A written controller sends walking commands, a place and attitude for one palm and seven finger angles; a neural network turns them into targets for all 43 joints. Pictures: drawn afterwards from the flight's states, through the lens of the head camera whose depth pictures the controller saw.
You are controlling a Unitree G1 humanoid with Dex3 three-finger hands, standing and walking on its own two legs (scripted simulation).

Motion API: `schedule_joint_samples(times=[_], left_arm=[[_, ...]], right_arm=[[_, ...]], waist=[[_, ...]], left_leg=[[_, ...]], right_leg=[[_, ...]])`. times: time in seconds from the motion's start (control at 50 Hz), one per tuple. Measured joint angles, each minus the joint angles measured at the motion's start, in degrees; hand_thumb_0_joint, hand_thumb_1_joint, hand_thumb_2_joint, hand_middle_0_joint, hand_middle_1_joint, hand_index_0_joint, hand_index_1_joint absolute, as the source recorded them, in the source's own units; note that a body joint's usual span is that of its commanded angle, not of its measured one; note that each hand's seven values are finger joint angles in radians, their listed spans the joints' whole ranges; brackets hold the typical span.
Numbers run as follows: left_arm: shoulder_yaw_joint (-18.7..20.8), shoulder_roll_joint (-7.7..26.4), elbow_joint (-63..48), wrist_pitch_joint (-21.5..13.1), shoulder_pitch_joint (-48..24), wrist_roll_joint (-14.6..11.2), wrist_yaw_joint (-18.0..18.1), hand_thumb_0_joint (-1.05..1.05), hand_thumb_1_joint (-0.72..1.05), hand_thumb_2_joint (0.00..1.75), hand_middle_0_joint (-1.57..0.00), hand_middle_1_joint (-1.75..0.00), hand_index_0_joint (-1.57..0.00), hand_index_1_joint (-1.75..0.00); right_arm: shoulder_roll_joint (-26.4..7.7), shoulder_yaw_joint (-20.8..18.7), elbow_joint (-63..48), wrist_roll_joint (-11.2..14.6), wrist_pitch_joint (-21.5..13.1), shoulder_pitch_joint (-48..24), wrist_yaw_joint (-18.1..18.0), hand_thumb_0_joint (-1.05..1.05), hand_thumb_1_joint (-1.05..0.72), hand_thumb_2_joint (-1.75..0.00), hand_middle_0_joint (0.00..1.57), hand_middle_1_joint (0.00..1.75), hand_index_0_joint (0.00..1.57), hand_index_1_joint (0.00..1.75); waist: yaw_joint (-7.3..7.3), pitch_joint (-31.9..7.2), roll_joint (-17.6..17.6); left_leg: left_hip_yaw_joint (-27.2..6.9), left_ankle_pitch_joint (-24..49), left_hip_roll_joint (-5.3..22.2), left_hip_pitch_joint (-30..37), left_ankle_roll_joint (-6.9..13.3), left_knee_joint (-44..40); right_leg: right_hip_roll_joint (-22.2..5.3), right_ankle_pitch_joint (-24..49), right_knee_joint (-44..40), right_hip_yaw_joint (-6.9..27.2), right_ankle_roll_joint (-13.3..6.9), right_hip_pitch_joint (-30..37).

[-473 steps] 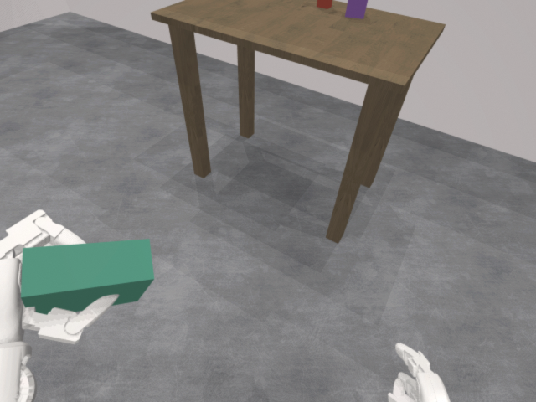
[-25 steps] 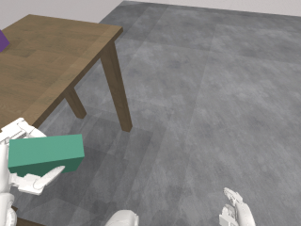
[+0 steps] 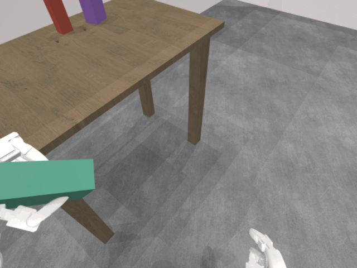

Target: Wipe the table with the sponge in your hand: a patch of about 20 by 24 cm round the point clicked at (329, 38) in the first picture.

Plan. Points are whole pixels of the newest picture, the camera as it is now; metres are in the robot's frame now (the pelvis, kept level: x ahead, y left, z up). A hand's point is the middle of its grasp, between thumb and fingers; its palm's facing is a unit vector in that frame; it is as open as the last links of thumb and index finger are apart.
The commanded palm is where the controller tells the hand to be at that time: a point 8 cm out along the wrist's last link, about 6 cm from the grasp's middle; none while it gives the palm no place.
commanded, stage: turn to face it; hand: left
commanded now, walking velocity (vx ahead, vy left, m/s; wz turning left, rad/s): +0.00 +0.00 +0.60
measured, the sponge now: (60, 183) +0.22 +0.21 +0.16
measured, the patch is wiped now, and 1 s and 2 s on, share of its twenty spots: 0.00 0.00 0.00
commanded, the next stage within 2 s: take the last steps up to it in 0.70 s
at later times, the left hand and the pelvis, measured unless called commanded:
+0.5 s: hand out of the picture +0.06 +0.27 +0.18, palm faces +0.59 -0.68 -0.44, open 8.9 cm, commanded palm -0.01 +0.30 +0.18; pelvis -0.08 -0.02 +0.00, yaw +17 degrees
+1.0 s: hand out of the picture -0.04 +0.20 +0.18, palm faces +0.70 -0.57 -0.43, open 8.9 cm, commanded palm -0.10 +0.22 +0.18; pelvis -0.13 -0.10 +0.01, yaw +25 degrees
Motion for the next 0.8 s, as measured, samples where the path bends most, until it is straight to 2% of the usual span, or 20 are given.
schedule_joint_samples(times=[0.02,0.04,0.06,0.1,0.14,0.18,0.22,0.32,0.36,0.38,0.4,0.42,0.46,0.5,0.6,0.68,0.7,0.72,0.76,0.8], left_arm=[[0.15,0.13,0.95,0.31,-0.46,0.00,-0.07,0.00,-0.41,1.05,-0.87,-1.38,-0.86,-1.37],[0.12,-0.06,2.00,0.61,-1.34,0.25,-0.09,0.00,-0.41,1.05,-0.87,-1.38,-0.86,-1.37],[-0.42,-0.87,3.28,1.11,-2.66,0.56,-0.02,0.00,-0.41,1.05,-0.87,-1.38,-0.86,-1.37],[-2.00,-2.63,5.56,2.11,-4.80,0.41,0.31,0.00,-0.41,1.05,-0.87,-1.38,-0.86,-1.37],[-2.93,-4.15,6.61,2.56,-4.79,0.41,0.38,0.00,-0.41,1.05,-0.87,-1.38,-0.86,-1.37],[-3.47,-4.60,6.49,2.58,-3.97,0.56,0.40,0.00,-0.41,1.05,-0.87,-1.38,-0.86,-1.37],[-3.66,-4.10,5.31,2.36,-3.24,0.84,0.67,0.00,-0.41,1.05,-0.87,-1.37,-0.86,-1.37],[-2.00,-1.78,-0.20,1.15,-1.95,0.94,2.16,0.00,-0.41,1.05,-0.87,-1.37,-0.86,-1.37],[-0.98,-1.35,-2.34,0.58,-1.67,0.70,2.77,0.00,-0.41,1.05,-0.87,-1.37,-0.86,-1.37],[-0.53,-1.19,-3.49,0.35,-1.48,0.41,2.99,0.00,-0.41,1.05,-0.87,-1.37,-0.86,-1.37],[-0.06,-0.68,-4.06,0.02,-1.76,0.06,3.09,0.00,-0.41,1.05,-0.87,-1.37,-0.86,-1.37],[0.22,-0.13,-3.65,-0.40,-2.41,-0.07,2.91,0.00,-0.41,1.05,-0.87,-1.37,-0.86,-1.37],[0.46,0.35,-2.07,-0.78,-2.77,0.65,2.03,0.00,-0.41,1.05,-0.87,-1.37,-0.86,-1.37],[0.48,0.48,-1.45,-0.69,-2.08,1.14,1.45,0.00,-0.41,1.05,-0.87,-1.37,-0.86,-1.37],[-0.63,-0.85,-1.68,0.04,0.65,0.45,1.01,0.00,-0.41,1.05,-0.87,-1.37,-0.86,-1.37],[-1.09,-1.12,1.34,0.74,-0.89,0.26,0.86,0.00,-0.41,1.05,-0.87,-1.37,-0.86,-1.37],[-1.04,-1.21,2.31,0.89,-1.76,0.47,0.90,0.00,-0.41,1.05,-0.87,-1.37,-0.86,-1.37],[-1.43,-1.98,3.56,1.09,-3.07,0.87,0.97,0.00,-0.41,1.05,-0.87,-1.37,-0.86,-1.37],[-2.68,-3.28,5.52,1.99,-5.51,0.85,1.10,0.00,-0.41,1.05,-0.87,-1.37,-0.86,-1.37],[-3.25,-4.38,6.38,2.21,-5.82,0.73,1.17,0.00,-0.41,1.05,-0.87,-1.37,-0.86,-1.37]], right_arm=[[-0.04,0.20,0.14,-0.01,0.16,-0.14,-0.07,0.01,-0.90,-0.90,0.20,0.30,0.21,0.30],[-0.37,0.31,0.34,0.03,0.35,-0.57,-0.16,0.01,-0.90,-0.90,0.20,0.30,0.21,0.30],[-1.02,0.21,0.91,0.14,0.80,-1.46,-0.30,0.01,-0.90,-0.90,0.20,0.30,0.21,0.30],[-2.29,-0.31,2.13,0.05,1.68,-2.76,-0.56,0.01,-0.90,-0.90,0.20,0.30,0.21,0.30],[-3.39,-0.79,2.60,-0.18,2.63,-3.50,-0.93,0.01,-0.90,-0.90,0.20,0.30,0.21,0.30],[-4.04,-1.32,2.47,-0.23,3.25,-3.86,-1.77,0.01,-0.91,-0.90,0.20,0.30,0.21,0.30],[-4.56,-1.97,1.74,-0.61,3.34,-3.78,-2.64,0.01,-0.91,-0.90,0.20,0.30,0.21,0.30],[-6.57,-3.87,-1.09,-1.49,3.11,-3.10,-3.60,0.01,-0.91,-0.90,0.20,0.30,0.21,0.30],[-7.56,-4.51,-2.29,-1.52,3.12,-2.99,-3.47,0.01,-0.91,-0.90,0.20,0.30,0.20,0.30],[-8.25,-4.79,-3.21,-1.42,3.10,-2.86,-3.39,0.01,-0.91,-0.90,0.20,0.30,0.20,0.30],[-8.22,-5.24,-3.48,-1.30,2.86,-3.10,-3.37,0.01,-0.91,-0.90,0.20,0.30,0.20,0.30],[-7.46,-5.56,-3.17,-1.03,2.67,-3.43,-3.20,0.01,-0.91,-0.90,0.20,0.30,0.20,0.30],[-5.89,-5.24,-2.45,-0.73,2.02,-3.18,-2.47,0.01,-0.91,-0.90,0.19,0.30,0.20,0.30],[-4.39,-4.29,-1.85,-0.27,1.11,-2.41,-1.32,0.01,-0.91,-0.90,0.19,0.30,0.20,0.30],[-1.61,-1.42,-1.21,0.18,0.02,-0.55,0.08,0.01,-0.91,-0.90,0.20,0.30,0.20,0.30],[-0.65,0.12,-0.13,0.07,0.22,-0.74,-0.15,0.01,-0.91,-0.90,0.20,0.30,0.21,0.30],[-0.69,0.38,0.06,0.09,0.37,-1.06,-0.19,0.01,-0.90,-0.90,0.20,0.30,0.21,0.30],[-1.14,0.42,0.58,0.17,0.69,-1.86,-0.25,0.01,-0.90,-0.90,0.20,0.30,0.21,0.30],[-1.89,0.06,1.83,0.26,1.44,-3.06,-0.38,0.01,-0.90,-0.90,0.20,0.30,0.21,0.30],[-2.64,-0.17,2.56,-0.03,2.31,-3.87,-0.54,0.01,-0.90,-0.90,0.20,0.30,0.21,0.30]], waist=[[0.48,-0.05,0.29],[1.02,0.14,0.83],[1.23,0.84,1.77],[1.10,1.97,1.84],[0.61,2.40,0.88],[-0.21,2.56,-0.67],[-0.79,2.46,-2.49],[-1.30,1.13,-5.56],[-1.66,0.54,-5.93],[-1.92,0.22,-5.48],[-2.15,0.33,-5.80],[-1.99,0.86,-6.71],[-2.01,0.83,-6.47],[-2.05,0.46,-5.24],[-0.61,-0.03,-2.20],[1.06,0.23,-0.09],[1.56,0.41,0.30],[1.65,1.07,1.61],[1.23,1.92,1.92],[0.75,2.23,0.77]], left_leg=[[-0.53,-0.16,-0.41,-1.05,-0.34,1.12],[-0.73,-1.12,-0.47,-2.48,-0.09,3.17],[-0.71,-5.31,-0.47,-4.39,0.38,7.55],[1.17,-10.25,-1.85,-8.78,0.35,21.20],[4.08,-10.04,-2.38,-11.67,-0.41,32.79],[6.70,-10.04,-2.03,-11.76,-0.86,36.54],[8.98,-10.96,-1.15,-9.53,-0.75,32.89],[11.87,-13.31,0.49,-0.99,0.53,13.80],[12.14,-9.38,0.33,2.82,0.92,5.02],[11.90,-4.93,0.53,4.81,1.47,0.70],[11.58,-4.31,0.20,5.04,1.12,-0.31],[11.35,-4.80,-0.50,4.49,1.32,1.03],[9.79,-5.31,-0.44,3.59,1.87,2.32],[7.81,-4.38,0.23,3.34,1.85,1.55],[4.74,-1.43,1.03,3.02,0.86,-0.94],[2.99,-1.07,0.81,1.03,-0.36,1.05],[2.75,-1.55,0.71,0.04,-0.73,2.68],[2.44,-3.42,1.28,-1.13,0.05,5.20],[2.46,-10.28,-0.19,-4.95,0.63,16.09],[4.10,-10.98,-1.65,-8.13,0.33,27.85]], right_leg=[[0.22,2.12,-4.68,-0.07,-0.09,2.58],[0.39,6.33,-8.29,-0.53,-2.01,3.95],[0.58,8.02,-8.05,-1.34,-4.53,3.68],[-0.69,7.80,-7.03,-2.68,-7.52,3.59],[-2.10,7.98,-7.99,-3.46,-8.23,4.20],[-3.41,9.04,-9.80,-4.41,-8.15,4.97],[-4.60,10.14,-11.35,-5.48,-8.15,5.30],[-6.60,10.90,-10.97,-8.21,-7.96,2.97],[-7.48,10.06,-8.24,-9.19,-7.50,0.92],[-7.78,9.05,-5.64,-9.77,-7.18,-0.53],[-8.34,7.40,-1.75,-8.95,-6.02,-2.41],[-8.24,2.38,2.95,-6.29,-4.84,-4.07],[-5.91,-4.80,11.77,-2.38,-3.12,-7.01],[-3.80,-4.51,15.48,-0.99,-2.18,-8.41],[-1.48,-0.76,9.53,-0.57,-1.04,-5.83],[-0.03,2.25,-2.52,-0.57,-0.86,1.28],[0.15,6.05,-6.62,-0.81,-1.90,3.13],[0.82,8.33,-7.01,-1.56,-4.44,3.20],[0.09,8.50,-5.73,-2.73,-8.33,2.62],[-1.11,8.79,-6.42,-2.90,-9.71,2.69]])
